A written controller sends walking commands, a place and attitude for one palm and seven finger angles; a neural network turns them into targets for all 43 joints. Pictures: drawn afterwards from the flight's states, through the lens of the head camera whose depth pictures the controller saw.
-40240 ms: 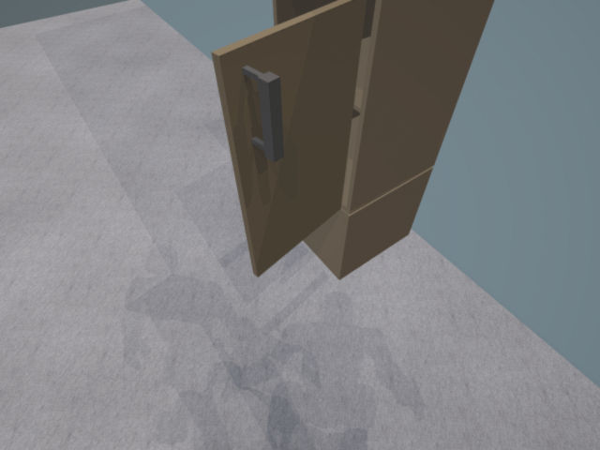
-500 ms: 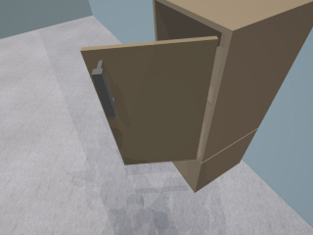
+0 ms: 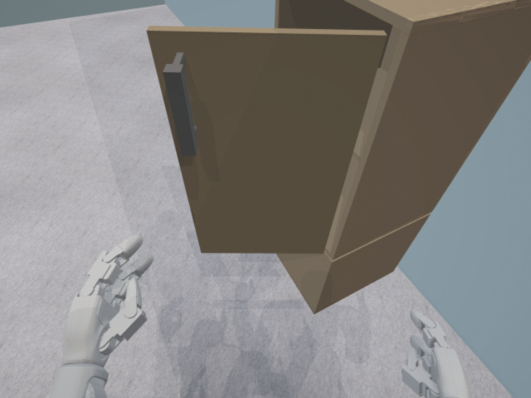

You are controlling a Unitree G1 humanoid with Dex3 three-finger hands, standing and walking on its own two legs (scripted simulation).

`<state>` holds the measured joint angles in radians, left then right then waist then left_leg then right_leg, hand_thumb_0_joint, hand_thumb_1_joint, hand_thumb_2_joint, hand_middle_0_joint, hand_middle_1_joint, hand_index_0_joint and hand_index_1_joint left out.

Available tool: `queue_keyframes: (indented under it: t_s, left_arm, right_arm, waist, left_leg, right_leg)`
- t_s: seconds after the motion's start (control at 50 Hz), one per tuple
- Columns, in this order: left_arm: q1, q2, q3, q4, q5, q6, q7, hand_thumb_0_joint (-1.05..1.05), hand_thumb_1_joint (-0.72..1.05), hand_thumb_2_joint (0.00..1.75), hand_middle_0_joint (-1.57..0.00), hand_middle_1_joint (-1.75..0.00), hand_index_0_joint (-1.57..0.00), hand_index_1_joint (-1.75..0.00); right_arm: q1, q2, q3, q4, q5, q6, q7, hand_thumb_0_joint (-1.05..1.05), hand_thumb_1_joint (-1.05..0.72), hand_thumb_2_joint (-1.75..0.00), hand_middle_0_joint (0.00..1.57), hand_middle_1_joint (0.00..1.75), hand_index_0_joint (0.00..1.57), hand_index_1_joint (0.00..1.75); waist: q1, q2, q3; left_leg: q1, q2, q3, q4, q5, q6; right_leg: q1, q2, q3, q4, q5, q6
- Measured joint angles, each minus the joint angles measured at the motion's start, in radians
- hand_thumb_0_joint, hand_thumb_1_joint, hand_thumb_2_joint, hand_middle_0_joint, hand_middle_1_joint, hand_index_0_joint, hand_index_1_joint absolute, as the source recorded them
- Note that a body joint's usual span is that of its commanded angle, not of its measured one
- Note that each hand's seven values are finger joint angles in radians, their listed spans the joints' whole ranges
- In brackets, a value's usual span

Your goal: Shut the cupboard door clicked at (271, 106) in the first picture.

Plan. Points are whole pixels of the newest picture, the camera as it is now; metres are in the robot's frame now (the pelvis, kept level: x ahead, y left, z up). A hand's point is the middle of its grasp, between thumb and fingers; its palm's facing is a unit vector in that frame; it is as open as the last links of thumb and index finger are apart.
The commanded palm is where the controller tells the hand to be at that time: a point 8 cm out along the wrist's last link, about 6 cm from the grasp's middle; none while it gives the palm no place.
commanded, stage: raise the hand and make a fist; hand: left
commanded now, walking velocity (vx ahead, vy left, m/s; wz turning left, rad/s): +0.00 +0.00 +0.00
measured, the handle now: (185, 106) +0.51 +0.16 +0.19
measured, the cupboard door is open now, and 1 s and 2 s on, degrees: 63 63 63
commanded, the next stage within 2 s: bring the fist close to the handle in 1.62 s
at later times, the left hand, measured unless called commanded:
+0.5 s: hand (109, 324) +0.20 +0.21 +0.07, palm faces +0.04 -1.00 -0.02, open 4.3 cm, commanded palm +0.17 +0.26 +0.09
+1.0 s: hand (81, 263) +0.23 +0.22 +0.16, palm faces +0.11 -0.99 -0.06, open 3.1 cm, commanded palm +0.20 +0.26 +0.16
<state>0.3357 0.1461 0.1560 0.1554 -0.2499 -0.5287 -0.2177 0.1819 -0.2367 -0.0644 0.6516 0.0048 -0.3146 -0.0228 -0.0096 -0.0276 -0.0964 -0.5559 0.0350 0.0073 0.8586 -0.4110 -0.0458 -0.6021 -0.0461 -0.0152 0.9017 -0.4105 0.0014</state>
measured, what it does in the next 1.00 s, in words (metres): stands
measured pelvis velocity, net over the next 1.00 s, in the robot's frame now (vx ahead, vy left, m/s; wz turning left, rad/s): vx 0.02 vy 0.02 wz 0.04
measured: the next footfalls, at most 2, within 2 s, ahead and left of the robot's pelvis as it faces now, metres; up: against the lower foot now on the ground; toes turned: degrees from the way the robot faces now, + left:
none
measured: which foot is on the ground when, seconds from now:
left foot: down 0.00-1.00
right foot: down 0.00-1.00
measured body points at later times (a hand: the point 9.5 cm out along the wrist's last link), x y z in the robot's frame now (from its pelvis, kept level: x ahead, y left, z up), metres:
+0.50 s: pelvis -0.01 +0.03 -0.01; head +0.00 +0.03 +0.44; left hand +0.19 +0.26 +0.07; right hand +0.14 -0.17 -0.08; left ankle +0.01 +0.15 -0.69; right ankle +0.03 -0.12 -0.69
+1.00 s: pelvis +0.02 +0.02 +0.02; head +0.01 +0.00 +0.47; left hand +0.22 +0.27 +0.17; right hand +0.23 -0.18 -0.04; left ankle +0.01 +0.15 -0.69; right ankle +0.03 -0.12 -0.69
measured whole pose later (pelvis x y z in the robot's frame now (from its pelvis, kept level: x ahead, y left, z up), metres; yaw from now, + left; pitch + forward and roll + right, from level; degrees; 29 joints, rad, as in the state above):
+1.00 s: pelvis +0.02 +0.02 +0.02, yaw +2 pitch +2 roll -1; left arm 0.31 0.25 0.21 -0.30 -0.31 -0.02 -0.21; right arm 0.25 -0.25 0.07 0.54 0.04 -0.30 -0.08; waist 0.07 0.06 -0.07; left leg -0.39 0.03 -0.04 0.77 -0.41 -0.02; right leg -0.37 -0.04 -0.07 0.73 -0.38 0.02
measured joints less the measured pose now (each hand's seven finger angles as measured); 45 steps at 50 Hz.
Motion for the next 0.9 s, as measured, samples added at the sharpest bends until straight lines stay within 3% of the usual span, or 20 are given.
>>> queue_keyframes:
  t_s: [0.04,0.08,0.14,0.22,0.28,0.32,0.38,0.42,0.46,0.5,0.56,0.62,0.66,0.78,0.84,0.9]
  left_arm:
    - [0.031,0.011,0.001,0.008,-0.011,0.003,-0.073,0.01,0.91,0.9,-0.35,-0.46,-0.34,-0.45]
    - [0.077,0.025,-0.004,-0.002,-0.013,0.055,-0.102,0.01,0.91,0.9,-0.38,-0.5,-0.38,-0.49]
    - [0.146,0.044,-0.009,-0.069,-0.01,0.108,-0.067,0.01,0.9,0.9,-0.44,-0.55,-0.43,-0.55]
    - [0.146,0.056,-0.02,-0.222,-0.014,0.076,0.0,0.03,0.9,0.9,-0.51,-0.63,-0.5,-0.63]
    - [0.066,0.059,-0.047,-0.304,-0.015,0.077,-0.004,0.03,0.9,0.9,-0.56,-0.69,-0.55,-0.69]
    - [0.005,0.068,-0.067,-0.32,-0.004,0.136,-0.025,0.02,0.9,0.9,-0.59,-0.73,-0.59,-0.73]
    - [-0.029,0.086,-0.08,-0.315,0.007,0.294,-0.046,0.02,0.9,0.9,-0.65,-0.79,-0.65,-0.79]
    - [-0.002,0.091,-0.072,-0.32,0.002,0.399,-0.03,0.02,0.9,0.9,-0.69,-0.83,-0.68,-0.83]
    - [0.051,0.089,-0.053,-0.345,-0.01,0.457,0.012,0.02,0.9,0.9,-0.72,-0.87,-0.72,-0.87]
    - [0.103,0.087,-0.026,-0.379,-0.018,0.457,0.063,0.02,0.9,0.9,-0.76,-0.91,-0.76,-0.9]
    - [0.143,0.089,0.008,-0.428,-0.013,0.384,0.119,0.02,0.9,0.9,-0.82,-0.97,-0.81,-0.96]
    - [0.125,0.086,0.011,-0.454,-0.007,0.317,0.118,0.02,0.9,0.9,-0.87,-1.03,-0.86,-1.03]
    - [0.1,0.081,-0.008,-0.457,-0.007,0.309,0.09,0.02,0.91,0.9,-0.91,-1.07,-0.9,-1.07]
    - [0.06,0.107,-0.047,-0.437,-0.006,0.43,0.014,0.02,0.9,0.9,-1.02,-1.19,-1.01,-1.19]
    - [0.057,0.125,-0.009,-0.448,-0.027,0.472,0.027,0.02,0.9,0.9,-1.07,-1.25,-1.07,-1.25]
    - [0.035,0.123,0.041,-0.459,-0.052,0.475,0.042,0.02,0.9,0.9,-1.13,-1.31,-1.13,-1.31]
  right_arm:
    - [-0.015,-0.007,0.002,-0.064,0.003,0.011,0.006,0.01,-0.91,-0.9,0.2,0.3,0.19,0.3]
    - [-0.019,-0.021,0.005,-0.116,0.005,0.018,0.0,0.01,-0.9,-0.9,0.2,0.3,0.19,0.3]
    - [-0.013,-0.032,0.016,-0.16,0.004,0.014,-0.016,0.01,-0.9,-0.9,0.2,0.3,0.19,0.3]
    - [-0.004,-0.02,0.054,-0.15,-0.003,-0.006,-0.037,0.01,-0.9,-0.9,0.2,0.3,0.2,0.3]
    - [0.002,0.003,0.096,-0.127,0.001,-0.003,-0.043,0.01,-0.9,-0.9,0.2,0.3,0.2,0.3]
    - [0.014,0.024,0.122,-0.119,0.009,0.012,-0.045,0.01,-0.9,-0.9,0.2,0.3,0.2,0.3]
    - [0.051,0.056,0.144,-0.121,0.022,0.048,-0.046,0.01,-0.9,-0.9,0.2,0.3,0.2,0.3]
    - [0.084,0.067,0.147,-0.129,0.025,0.068,-0.047,0.02,-0.9,-0.9,0.2,0.3,0.2,0.3]
    - [0.118,0.068,0.143,-0.135,0.023,0.077,-0.048,0.02,-0.9,-0.9,0.21,0.3,0.2,0.3]
    - [0.145,0.06,0.134,-0.134,0.017,0.074,-0.049,0.02,-0.9,-0.9,0.21,0.3,0.2,0.3]
    - [0.172,0.033,0.122,-0.124,0.005,0.055,-0.041,0.02,-0.9,-0.9,0.2,0.3,0.2,0.3]
    - [0.167,-0.004,0.115,-0.104,0.003,0.031,-0.034,0.02,-0.9,-0.9,0.2,0.3,0.2,0.3]
    - [0.152,-0.023,0.112,-0.094,0.007,0.021,-0.036,0.02,-0.9,-0.9,0.2,0.3,0.2,0.3]
    - [0.098,-0.022,0.107,-0.108,0.025,0.019,-0.06,0.02,-0.9,-0.9,0.2,0.3,0.2,0.3]
    - [0.088,-0.006,0.11,-0.125,0.028,0.019,-0.065,0.02,-0.9,-0.9,0.2,0.3,0.2,0.3]
    - [0.083,0.0,0.117,-0.127,0.029,0.014,-0.06,0.02,-0.9,-0.9,0.2,0.3,0.2,0.3]
  waist:
    - [0.019,-0.016,0.009]
    - [0.038,-0.016,0.016]
    - [0.062,0.002,0.018]
    - [0.086,0.029,0.021]
    - [0.08,0.05,0.027]
    - [0.064,0.06,0.029]
    - [0.034,0.064,0.025]
    - [0.015,0.065,0.022]
    - [0.005,0.065,0.019]
    - [0.006,0.062,0.018]
    - [0.02,0.058,0.018]
    - [0.034,0.064,0.029]
    - [0.039,0.071,0.034]
    - [0.036,0.072,0.033]
    - [0.04,0.069,0.027]
    - [0.053,0.072,0.023]
  left_leg:
    - [-0.062,0.001,-0.006,0.066,-0.019,-0.002]
    - [-0.11,0.0,-0.019,0.122,-0.036,0.001]
    - [-0.165,-0.001,-0.044,0.19,-0.059,0.008]
    - [-0.202,-0.002,-0.075,0.256,-0.081,0.013]
    - [-0.206,-0.001,-0.087,0.278,-0.087,0.016]
    - [-0.195,-0.002,-0.085,0.269,-0.083,0.021]
    - [-0.155,-0.001,-0.061,0.219,-0.066,0.028]
    - [-0.115,-0.001,-0.04,0.172,-0.053,0.034]
    - [-0.077,-0.002,-0.023,0.129,-0.043,0.039]
    - [-0.049,-0.002,-0.015,0.099,-0.036,0.041]
    - [-0.036,-0.005,-0.021,0.085,-0.034,0.041]
    - [-0.035,-0.009,-0.037,0.09,-0.038,0.041]
    - [-0.031,-0.012,-0.044,0.09,-0.039,0.042]
    - [0.031,-0.01,-0.035,0.032,-0.028,0.039]
    - [0.076,-0.006,-0.031,-0.009,-0.02,0.033]
    - [0.115,-0.002,-0.038,-0.042,-0.013,0.026]
  right_leg:
    - [-0.057,0.0,-0.003,0.059,-0.016,-0.002]
    - [-0.094,-0.001,-0.012,0.101,-0.03,-0.001]
    - [-0.125,-0.003,-0.035,0.14,-0.044,0.003]
    - [-0.135,-0.002,-0.061,0.169,-0.055,0.007]
    - [-0.125,0.0,-0.072,0.17,-0.053,0.013]
    - [-0.112,0.0,-0.07,0.155,-0.044,0.018]
    - [-0.082,0.001,-0.049,0.109,-0.022,0.024]
    - [-0.053,0.001,-0.031,0.07,-0.007,0.026]
    - [-0.024,0.0,-0.016,0.033,0.005,0.029]
    - [0.001,0.0,-0.009,0.007,0.012,0.031]
    - [0.018,-0.003,-0.016,-0.011,0.012,0.032]
    - [0.031,-0.006,-0.032,-0.014,0.007,0.033]
    - [0.04,-0.009,-0.039,-0.018,0.006,0.034]
    - [0.091,-0.007,-0.032,-0.062,0.013,0.034]
    - [0.131,-0.002,-0.031,-0.094,0.017,0.028]
    - [0.171,0.002,-0.039,-0.125,0.02,0.023]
